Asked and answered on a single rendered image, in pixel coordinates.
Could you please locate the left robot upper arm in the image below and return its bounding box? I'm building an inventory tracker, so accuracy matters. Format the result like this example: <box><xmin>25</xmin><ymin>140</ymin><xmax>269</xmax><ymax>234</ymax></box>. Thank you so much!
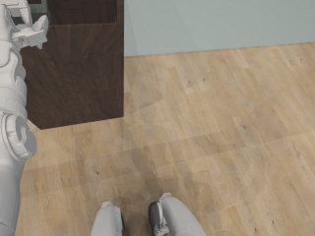
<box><xmin>0</xmin><ymin>113</ymin><xmax>37</xmax><ymax>236</ymax></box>

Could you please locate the drawer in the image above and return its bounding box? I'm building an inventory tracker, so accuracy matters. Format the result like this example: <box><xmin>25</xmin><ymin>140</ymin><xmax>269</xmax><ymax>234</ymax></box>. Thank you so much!
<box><xmin>15</xmin><ymin>0</ymin><xmax>116</xmax><ymax>26</ymax></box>

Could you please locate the left robot hand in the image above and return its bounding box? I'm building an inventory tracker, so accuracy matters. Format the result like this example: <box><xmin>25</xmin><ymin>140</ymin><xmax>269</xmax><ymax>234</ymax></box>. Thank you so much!
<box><xmin>0</xmin><ymin>0</ymin><xmax>49</xmax><ymax>52</ymax></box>

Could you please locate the robot left forearm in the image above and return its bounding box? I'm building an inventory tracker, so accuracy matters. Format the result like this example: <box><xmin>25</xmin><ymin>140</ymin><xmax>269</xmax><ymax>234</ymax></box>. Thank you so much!
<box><xmin>0</xmin><ymin>40</ymin><xmax>28</xmax><ymax>123</ymax></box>

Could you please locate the robot right thigh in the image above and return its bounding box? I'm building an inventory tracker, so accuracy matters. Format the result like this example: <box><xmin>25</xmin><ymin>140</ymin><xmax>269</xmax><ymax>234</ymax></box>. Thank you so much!
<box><xmin>156</xmin><ymin>197</ymin><xmax>207</xmax><ymax>236</ymax></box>

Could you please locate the cabinet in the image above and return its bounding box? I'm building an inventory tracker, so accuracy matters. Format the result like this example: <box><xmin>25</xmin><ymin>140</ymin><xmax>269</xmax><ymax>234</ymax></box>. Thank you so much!
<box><xmin>20</xmin><ymin>0</ymin><xmax>124</xmax><ymax>130</ymax></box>

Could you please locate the robot right foot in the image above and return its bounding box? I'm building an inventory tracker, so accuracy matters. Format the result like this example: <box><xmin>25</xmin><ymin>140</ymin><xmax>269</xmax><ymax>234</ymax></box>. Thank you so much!
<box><xmin>149</xmin><ymin>202</ymin><xmax>164</xmax><ymax>236</ymax></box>

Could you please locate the handle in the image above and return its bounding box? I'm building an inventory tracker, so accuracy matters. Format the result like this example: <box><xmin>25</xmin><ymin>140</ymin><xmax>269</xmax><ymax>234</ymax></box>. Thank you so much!
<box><xmin>11</xmin><ymin>0</ymin><xmax>51</xmax><ymax>25</ymax></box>

